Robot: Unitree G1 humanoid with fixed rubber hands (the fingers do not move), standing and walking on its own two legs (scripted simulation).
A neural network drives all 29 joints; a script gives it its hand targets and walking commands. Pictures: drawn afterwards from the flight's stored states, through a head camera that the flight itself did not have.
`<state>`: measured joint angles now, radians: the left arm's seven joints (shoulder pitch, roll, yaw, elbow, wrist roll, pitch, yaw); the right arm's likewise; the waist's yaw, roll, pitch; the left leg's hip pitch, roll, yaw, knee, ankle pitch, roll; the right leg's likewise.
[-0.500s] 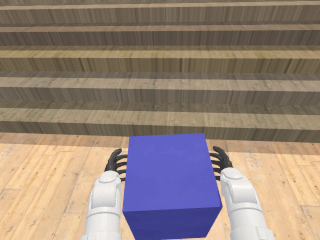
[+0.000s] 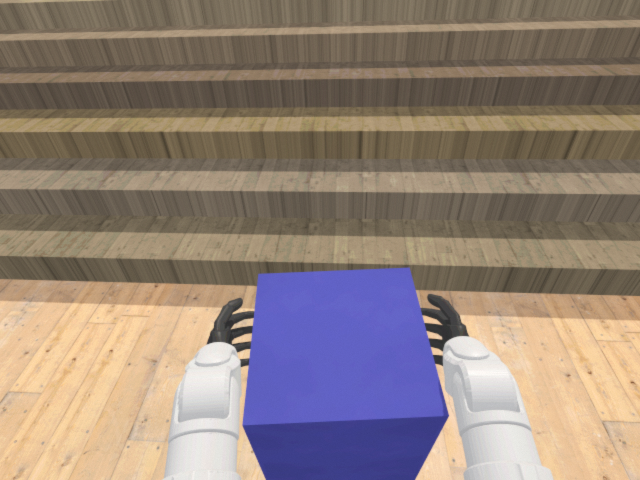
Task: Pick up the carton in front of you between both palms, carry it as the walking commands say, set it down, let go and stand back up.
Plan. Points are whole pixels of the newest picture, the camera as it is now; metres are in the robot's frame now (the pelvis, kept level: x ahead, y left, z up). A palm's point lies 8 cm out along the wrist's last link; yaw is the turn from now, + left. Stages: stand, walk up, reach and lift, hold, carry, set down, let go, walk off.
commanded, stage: hold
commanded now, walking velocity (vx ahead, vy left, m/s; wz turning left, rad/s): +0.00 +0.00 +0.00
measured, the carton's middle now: (338, 381) +0.29 +0.00 -0.03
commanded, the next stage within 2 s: carry in 0.48 s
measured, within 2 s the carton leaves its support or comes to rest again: neither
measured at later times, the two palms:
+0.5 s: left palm (222, 352) +0.28 +0.15 +0.05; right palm (456, 345) +0.28 -0.15 +0.05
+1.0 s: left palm (211, 272) +0.40 +0.18 +0.09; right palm (414, 254) +0.41 -0.12 +0.09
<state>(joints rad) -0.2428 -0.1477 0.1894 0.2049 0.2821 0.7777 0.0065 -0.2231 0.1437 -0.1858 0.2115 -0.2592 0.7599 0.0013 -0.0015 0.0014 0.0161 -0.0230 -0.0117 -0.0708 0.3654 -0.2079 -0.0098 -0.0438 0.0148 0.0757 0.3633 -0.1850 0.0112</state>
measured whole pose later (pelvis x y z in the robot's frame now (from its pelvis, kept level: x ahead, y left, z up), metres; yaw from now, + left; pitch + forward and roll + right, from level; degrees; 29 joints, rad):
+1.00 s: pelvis +0.16 +0.01 -0.01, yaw +3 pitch +6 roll +1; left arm -0.08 -0.13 0.04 -0.42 0.09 1.20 0.13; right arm -0.04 0.13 -0.10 -0.42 -0.06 1.18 -0.10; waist 0.02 -0.06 -0.17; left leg -0.41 0.02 0.15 0.65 -0.43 0.01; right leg -0.16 -0.07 -0.14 0.42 -0.36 0.01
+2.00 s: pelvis +0.78 +0.05 -0.03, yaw +1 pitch +4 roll +0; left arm -0.72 0.00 0.25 -0.08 -0.02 1.30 0.19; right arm -0.71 0.04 -0.26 -0.07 0.00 1.28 -0.18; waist -0.03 -0.03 -0.02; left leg -0.53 0.02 0.18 0.65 -0.19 0.10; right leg -0.32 -0.03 -0.04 1.13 -0.48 -0.03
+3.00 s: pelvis +1.54 +0.00 +0.20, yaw -1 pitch +3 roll -2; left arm -0.71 -0.14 0.27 -0.13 0.17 1.16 0.15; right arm -0.78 -0.06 -0.29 0.01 0.12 1.18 -0.18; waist -0.06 0.03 0.06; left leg -0.42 -0.12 -0.12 1.45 -0.22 0.09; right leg -0.75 0.09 -0.11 1.15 -0.44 -0.20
